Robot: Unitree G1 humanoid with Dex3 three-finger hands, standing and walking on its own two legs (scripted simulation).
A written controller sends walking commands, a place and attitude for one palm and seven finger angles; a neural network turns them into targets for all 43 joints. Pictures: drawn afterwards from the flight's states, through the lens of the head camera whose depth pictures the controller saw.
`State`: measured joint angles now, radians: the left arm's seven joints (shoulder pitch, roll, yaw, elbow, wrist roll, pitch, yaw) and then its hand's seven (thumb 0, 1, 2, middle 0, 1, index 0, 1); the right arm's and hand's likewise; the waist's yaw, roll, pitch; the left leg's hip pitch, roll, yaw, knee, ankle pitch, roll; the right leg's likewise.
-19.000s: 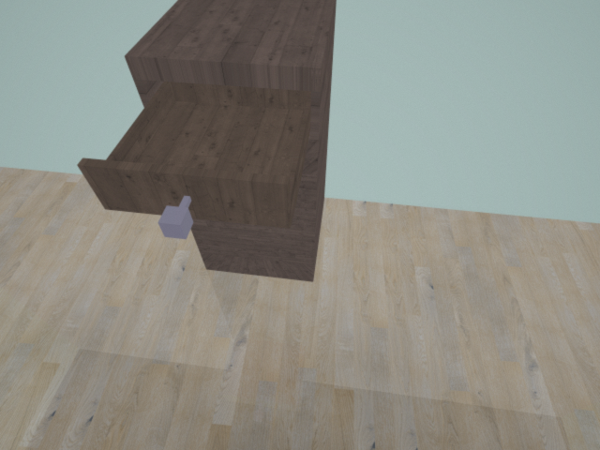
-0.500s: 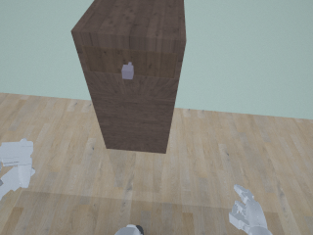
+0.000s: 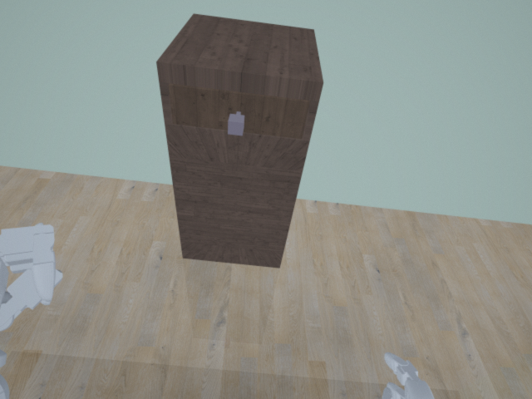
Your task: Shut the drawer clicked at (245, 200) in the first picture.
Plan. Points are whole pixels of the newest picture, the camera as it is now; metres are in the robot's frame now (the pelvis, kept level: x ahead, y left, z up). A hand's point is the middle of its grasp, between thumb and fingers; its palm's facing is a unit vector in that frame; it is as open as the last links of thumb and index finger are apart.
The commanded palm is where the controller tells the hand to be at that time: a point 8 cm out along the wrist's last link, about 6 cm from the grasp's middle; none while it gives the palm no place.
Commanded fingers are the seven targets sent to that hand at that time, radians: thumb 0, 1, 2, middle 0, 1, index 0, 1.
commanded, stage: stop stepping back and stand still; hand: left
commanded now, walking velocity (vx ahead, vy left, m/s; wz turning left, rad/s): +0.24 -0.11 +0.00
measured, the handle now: (237, 120) +0.81 +0.13 +0.00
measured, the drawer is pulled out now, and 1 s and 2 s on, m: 0.00 0.00 0.00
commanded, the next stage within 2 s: let the arm hang, fingers relaxed in 1.20 s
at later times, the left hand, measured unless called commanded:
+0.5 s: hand (9, 318) +0.14 +0.26 +0.18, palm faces +0.37 -0.86 -0.34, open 3.3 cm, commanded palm +0.07 +0.31 +0.20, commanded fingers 0.00 0.90 0.90 -1.40 -1.60 -1.40 -1.60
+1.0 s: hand (8, 311) +0.15 +0.26 +0.18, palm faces +0.35 -0.81 -0.47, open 3.3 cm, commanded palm +0.08 +0.31 +0.20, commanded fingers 0.00 0.90 0.90 -1.40 -1.60 -1.40 -1.60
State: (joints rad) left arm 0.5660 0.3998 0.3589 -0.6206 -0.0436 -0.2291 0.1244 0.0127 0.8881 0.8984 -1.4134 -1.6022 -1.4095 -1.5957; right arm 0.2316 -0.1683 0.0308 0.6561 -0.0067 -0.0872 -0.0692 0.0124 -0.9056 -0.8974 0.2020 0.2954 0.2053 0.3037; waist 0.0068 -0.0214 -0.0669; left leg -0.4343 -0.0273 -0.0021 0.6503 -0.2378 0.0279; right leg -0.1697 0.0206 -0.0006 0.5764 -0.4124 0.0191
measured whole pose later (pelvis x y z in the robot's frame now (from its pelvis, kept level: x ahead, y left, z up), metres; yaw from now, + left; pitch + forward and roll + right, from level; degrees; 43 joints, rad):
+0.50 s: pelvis -0.07 +0.03 +0.00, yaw -2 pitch -3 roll +0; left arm 0.51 0.36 0.37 -0.57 -0.02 -0.19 0.15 0.02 0.89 0.90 -1.41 -1.60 -1.41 -1.60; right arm 0.24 -0.19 0.00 0.66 -0.01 -0.11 -0.08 0.01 -0.91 -0.90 0.20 0.29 0.20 0.30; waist -0.04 -0.07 -0.01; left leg -0.37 0.03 0.04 0.67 -0.26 0.01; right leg -0.36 0.00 -0.05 0.90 -0.49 -0.03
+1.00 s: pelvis -0.05 +0.03 +0.02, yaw +0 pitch +0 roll +0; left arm 0.61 0.38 0.37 -0.59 -0.02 -0.23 0.14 0.02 0.89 0.90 -1.41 -1.60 -1.40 -1.60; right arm 0.17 -0.19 0.01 0.60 0.00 -0.13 -0.06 0.01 -0.91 -0.90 0.20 0.29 0.20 0.30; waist -0.01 -0.01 0.04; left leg -0.28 0.02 0.05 0.52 -0.23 0.01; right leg -0.22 0.00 -0.07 0.51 -0.29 -0.03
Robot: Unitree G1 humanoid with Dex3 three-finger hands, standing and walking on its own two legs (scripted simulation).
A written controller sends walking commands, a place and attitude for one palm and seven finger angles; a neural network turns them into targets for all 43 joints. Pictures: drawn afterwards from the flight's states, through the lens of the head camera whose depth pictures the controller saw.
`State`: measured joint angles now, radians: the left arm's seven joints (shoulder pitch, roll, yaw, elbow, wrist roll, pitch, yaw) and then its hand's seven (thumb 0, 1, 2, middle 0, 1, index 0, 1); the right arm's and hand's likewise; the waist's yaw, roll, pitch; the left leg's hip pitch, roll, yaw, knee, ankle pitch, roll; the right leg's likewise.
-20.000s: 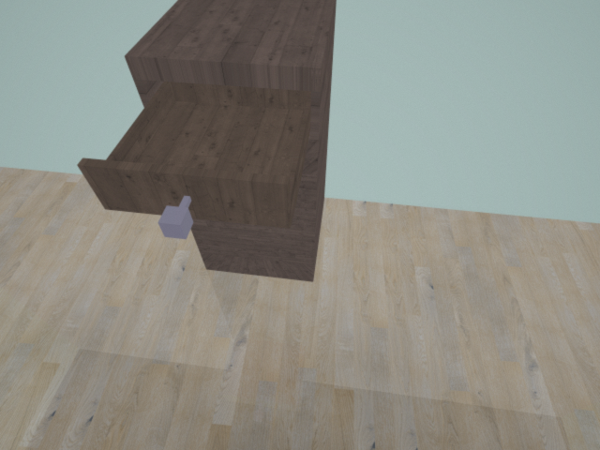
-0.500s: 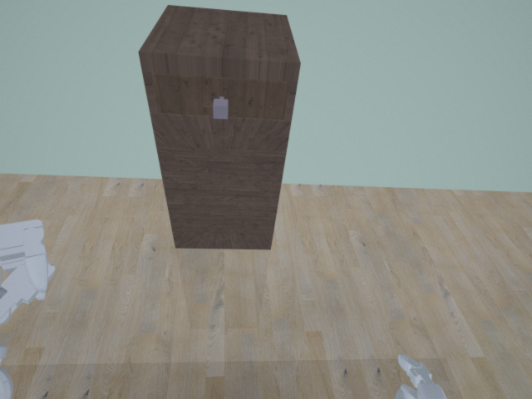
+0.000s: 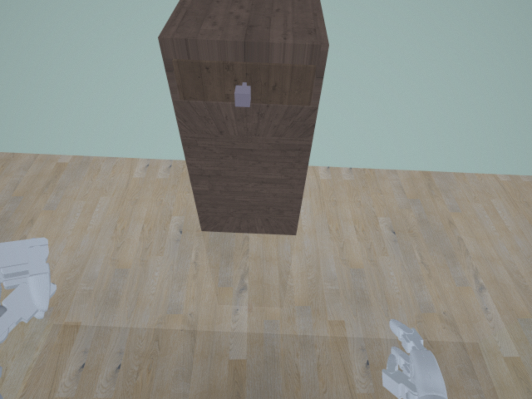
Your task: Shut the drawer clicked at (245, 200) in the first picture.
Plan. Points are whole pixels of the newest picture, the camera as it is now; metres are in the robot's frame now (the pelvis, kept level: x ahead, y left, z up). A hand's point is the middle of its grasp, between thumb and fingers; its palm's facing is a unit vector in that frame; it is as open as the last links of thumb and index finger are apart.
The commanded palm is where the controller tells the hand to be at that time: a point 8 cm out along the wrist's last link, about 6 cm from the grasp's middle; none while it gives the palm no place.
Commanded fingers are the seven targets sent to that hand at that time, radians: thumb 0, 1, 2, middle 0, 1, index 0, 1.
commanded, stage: stop stepping back and stand still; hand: left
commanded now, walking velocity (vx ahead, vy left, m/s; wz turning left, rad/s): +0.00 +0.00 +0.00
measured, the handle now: (243, 92) +0.86 +0.11 -0.01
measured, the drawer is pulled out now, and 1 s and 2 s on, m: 0.00 0.00 0.00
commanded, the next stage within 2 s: let the arm hang, fingers relaxed in 0.20 s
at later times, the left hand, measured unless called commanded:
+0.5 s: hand (120, 394) +0.15 +0.24 -0.11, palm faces +0.02 -0.94 -0.35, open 3.1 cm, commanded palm none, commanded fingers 0.00 0.90 0.90 -0.96 -1.12 -0.96 -1.12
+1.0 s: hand out of the picture -0.06 +0.20 -0.16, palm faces +0.03 -0.97 -0.23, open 6.5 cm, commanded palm none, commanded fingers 0.00 0.90 0.90 -0.20 -0.30 -0.20 -0.30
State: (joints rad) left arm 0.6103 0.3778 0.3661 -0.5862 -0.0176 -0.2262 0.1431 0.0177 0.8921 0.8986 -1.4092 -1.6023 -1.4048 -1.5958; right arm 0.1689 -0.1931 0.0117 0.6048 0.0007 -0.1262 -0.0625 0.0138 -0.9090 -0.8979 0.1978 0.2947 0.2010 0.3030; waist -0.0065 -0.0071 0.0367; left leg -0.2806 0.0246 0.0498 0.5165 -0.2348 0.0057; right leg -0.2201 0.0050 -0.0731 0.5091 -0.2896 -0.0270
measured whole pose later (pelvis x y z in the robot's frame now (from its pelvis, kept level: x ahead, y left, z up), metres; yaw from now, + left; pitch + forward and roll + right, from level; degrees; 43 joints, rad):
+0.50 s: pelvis -0.01 +0.01 -0.01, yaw +1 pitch +0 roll +0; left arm 0.24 0.27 0.04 0.57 0.03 0.04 0.01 0.01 0.91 0.90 -1.26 -1.47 -1.26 -1.46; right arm 0.15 -0.28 -0.01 0.81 -0.02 0.00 0.01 0.01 -0.91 -0.90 0.20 0.29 0.20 0.30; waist -0.03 0.04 0.01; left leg -0.33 -0.01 0.04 0.59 -0.26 0.03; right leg -0.27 -0.03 -0.08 0.60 -0.33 -0.01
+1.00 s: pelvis -0.01 +0.02 +0.01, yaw +1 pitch -1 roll +0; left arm 0.33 0.17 0.00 1.16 0.01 0.01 0.02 0.01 0.91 0.90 -0.35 -0.48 -0.35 -0.47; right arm 0.31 -0.13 0.00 1.13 -0.01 0.02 -0.02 0.01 -0.91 -0.90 0.20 0.29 0.20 0.30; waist 0.00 0.03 0.06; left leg -0.24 -0.01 0.05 0.42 -0.17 0.04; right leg -0.18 -0.03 -0.07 0.43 -0.23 0.00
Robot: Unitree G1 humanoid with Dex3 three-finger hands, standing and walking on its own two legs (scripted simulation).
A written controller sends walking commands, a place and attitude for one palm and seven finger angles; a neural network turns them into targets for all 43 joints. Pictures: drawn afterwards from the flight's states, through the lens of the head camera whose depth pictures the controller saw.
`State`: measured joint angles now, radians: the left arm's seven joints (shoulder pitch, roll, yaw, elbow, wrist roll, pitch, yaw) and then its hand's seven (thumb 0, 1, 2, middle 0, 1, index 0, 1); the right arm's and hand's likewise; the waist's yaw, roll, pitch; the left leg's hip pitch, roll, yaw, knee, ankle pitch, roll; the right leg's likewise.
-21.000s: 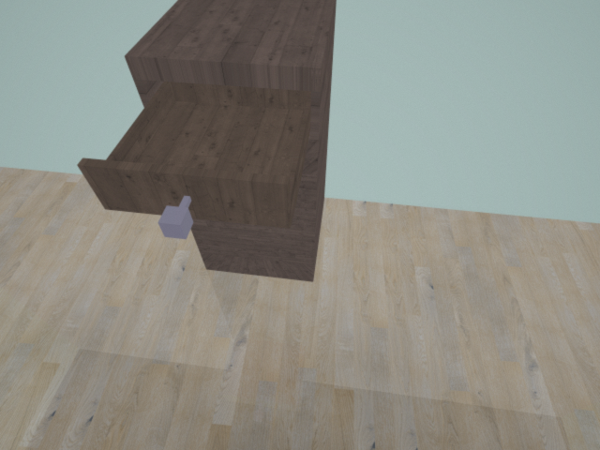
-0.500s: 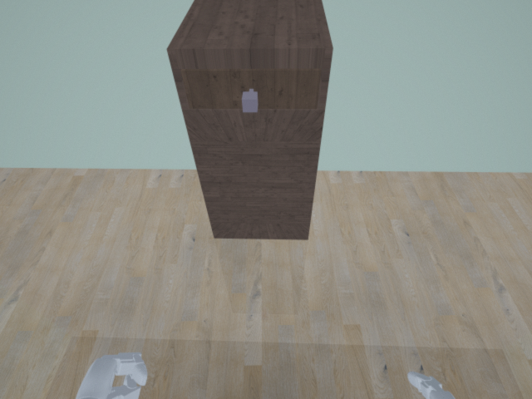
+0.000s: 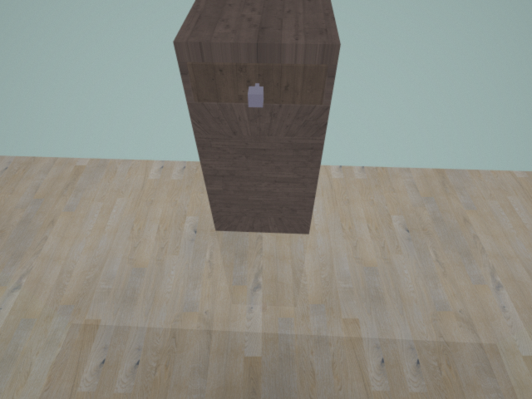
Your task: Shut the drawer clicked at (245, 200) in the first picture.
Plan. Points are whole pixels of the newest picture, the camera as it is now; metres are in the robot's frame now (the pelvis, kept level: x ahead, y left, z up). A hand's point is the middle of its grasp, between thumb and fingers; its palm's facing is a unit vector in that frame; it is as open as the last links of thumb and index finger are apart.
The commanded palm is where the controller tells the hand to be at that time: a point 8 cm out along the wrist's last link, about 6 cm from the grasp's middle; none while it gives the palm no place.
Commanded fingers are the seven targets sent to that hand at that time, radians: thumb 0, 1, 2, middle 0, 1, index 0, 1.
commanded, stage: let the arm hang, fingers relaxed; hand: left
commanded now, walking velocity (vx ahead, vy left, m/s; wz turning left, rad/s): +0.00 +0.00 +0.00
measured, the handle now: (256, 92) +0.87 +0.08 -0.02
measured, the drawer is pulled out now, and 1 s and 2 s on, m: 0.00 0.00 0.00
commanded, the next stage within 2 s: look to check the result in 0.40 s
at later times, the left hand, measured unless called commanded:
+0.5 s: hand out of the picture +0.01 +0.16 -0.17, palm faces +0.02 -0.98 -0.19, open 7.4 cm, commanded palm none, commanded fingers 0.00 0.90 0.90 -0.20 -0.30 -0.20 -0.30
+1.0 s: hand out of the picture +0.04 +0.16 -0.17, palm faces +0.01 -0.98 -0.21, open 7.4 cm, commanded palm none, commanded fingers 0.00 0.90 0.90 -0.20 -0.30 -0.20 -0.30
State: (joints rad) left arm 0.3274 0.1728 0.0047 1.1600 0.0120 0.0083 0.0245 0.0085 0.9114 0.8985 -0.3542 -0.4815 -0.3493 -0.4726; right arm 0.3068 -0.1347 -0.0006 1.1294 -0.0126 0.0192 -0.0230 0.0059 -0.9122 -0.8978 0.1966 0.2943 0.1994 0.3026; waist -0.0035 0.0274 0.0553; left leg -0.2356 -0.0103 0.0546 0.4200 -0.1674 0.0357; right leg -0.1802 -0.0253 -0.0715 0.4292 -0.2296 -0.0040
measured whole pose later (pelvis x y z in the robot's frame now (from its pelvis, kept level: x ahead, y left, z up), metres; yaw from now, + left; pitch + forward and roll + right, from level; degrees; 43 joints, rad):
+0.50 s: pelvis +0.01 -0.01 +0.00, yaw +0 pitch -1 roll +0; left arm 0.27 0.14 0.02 1.14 0.01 -0.01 0.03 0.01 0.92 0.90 -0.20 -0.30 -0.20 -0.30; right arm 0.29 -0.13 -0.01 1.14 -0.01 0.01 -0.03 0.00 -0.91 -0.90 0.20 0.29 0.20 0.30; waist -0.01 0.01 0.05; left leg -0.22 0.01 0.05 0.42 -0.18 0.02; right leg -0.16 -0.01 -0.07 0.43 -0.25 -0.02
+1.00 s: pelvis +0.02 -0.02 +0.00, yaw +0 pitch -2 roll +0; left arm 0.23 0.16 0.01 1.14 0.01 -0.02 0.02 0.01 0.91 0.90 -0.20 -0.30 -0.20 -0.30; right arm 0.23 -0.17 -0.01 1.14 -0.01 0.00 -0.03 0.00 -0.91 -0.90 0.20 0.29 0.20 0.30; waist -0.01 0.02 0.05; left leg -0.18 0.02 0.05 0.39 -0.18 0.00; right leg -0.12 0.01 -0.07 0.39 -0.24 -0.03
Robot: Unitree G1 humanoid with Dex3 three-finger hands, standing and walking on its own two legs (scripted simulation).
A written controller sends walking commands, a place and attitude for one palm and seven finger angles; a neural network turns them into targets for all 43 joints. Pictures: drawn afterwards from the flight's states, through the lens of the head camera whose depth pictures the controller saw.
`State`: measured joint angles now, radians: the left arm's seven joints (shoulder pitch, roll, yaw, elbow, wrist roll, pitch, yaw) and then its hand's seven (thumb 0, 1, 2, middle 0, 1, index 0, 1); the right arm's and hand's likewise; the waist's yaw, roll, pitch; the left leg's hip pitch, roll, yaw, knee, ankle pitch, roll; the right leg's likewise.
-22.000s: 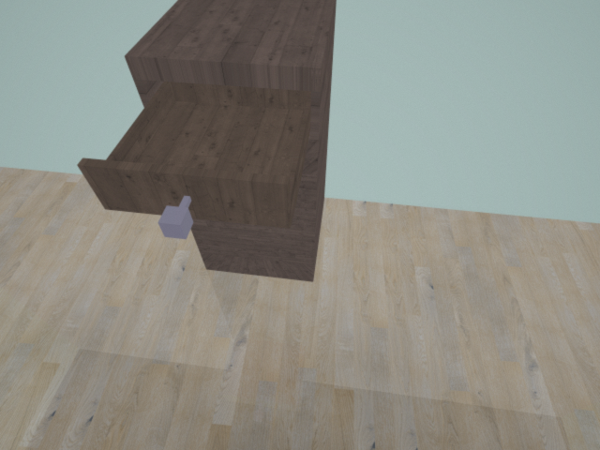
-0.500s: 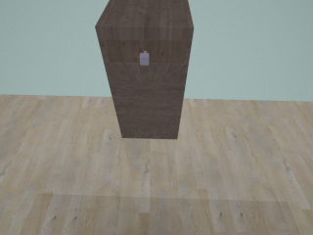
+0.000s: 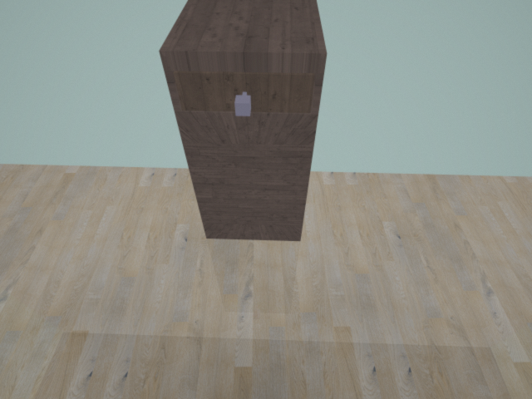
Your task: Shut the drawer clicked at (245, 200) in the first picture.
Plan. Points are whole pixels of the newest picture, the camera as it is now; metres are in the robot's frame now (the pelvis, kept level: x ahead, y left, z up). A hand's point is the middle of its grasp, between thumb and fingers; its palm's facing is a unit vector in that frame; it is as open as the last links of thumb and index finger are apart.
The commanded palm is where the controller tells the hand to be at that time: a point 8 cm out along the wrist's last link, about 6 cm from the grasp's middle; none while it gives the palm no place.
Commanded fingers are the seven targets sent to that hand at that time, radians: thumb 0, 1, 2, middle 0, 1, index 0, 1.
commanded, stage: look to check the result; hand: left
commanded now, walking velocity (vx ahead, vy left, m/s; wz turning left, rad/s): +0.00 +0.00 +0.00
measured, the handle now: (243, 101) +0.85 +0.11 -0.02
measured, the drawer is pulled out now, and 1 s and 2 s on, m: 0.00 0.00 0.00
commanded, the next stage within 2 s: stand and wait in 0.02 s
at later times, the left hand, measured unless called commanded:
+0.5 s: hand out of the picture +0.02 +0.19 -0.17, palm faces +0.01 -0.97 -0.23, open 7.4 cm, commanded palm none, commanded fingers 0.00 0.90 0.90 -0.20 -0.30 -0.20 -0.30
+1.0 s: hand out of the picture +0.04 +0.19 -0.17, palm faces +0.00 -0.97 -0.25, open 7.4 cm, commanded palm none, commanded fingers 0.00 0.90 0.90 -0.20 -0.30 -0.20 -0.30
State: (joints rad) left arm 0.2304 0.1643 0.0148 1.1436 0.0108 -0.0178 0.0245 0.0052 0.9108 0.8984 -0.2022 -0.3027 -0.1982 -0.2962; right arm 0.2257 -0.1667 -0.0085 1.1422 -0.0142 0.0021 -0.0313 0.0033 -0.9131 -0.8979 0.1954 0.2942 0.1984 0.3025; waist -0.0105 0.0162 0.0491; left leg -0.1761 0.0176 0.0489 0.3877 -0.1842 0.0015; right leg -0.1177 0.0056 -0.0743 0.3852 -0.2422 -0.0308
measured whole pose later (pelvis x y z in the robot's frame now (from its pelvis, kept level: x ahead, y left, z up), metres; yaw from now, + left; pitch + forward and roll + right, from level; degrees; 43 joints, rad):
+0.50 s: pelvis +0.00 +0.00 +0.00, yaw +0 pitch -2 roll +0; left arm 0.22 0.19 0.02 1.15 0.01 -0.02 0.02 0.01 0.91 0.90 -0.20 -0.30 -0.20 -0.30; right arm 0.23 -0.19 -0.01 1.15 -0.01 0.00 -0.03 0.00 -0.91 -0.90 0.20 0.29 0.20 0.30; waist -0.01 0.02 0.05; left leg -0.16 0.03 0.05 0.37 -0.18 -0.01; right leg -0.10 0.01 -0.07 0.36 -0.23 -0.04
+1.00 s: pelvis +0.01 -0.01 +0.00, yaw +0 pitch -1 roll +0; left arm 0.20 0.21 0.02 1.15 0.01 -0.02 0.02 0.01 0.91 0.90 -0.20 -0.30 -0.20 -0.30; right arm 0.20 -0.21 -0.01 1.15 -0.01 0.00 -0.03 0.00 -0.91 -0.90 0.20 0.29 0.20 0.30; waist -0.01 0.02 0.05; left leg -0.15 0.03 0.05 0.35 -0.18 -0.01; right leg -0.09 0.02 -0.07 0.35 -0.23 -0.04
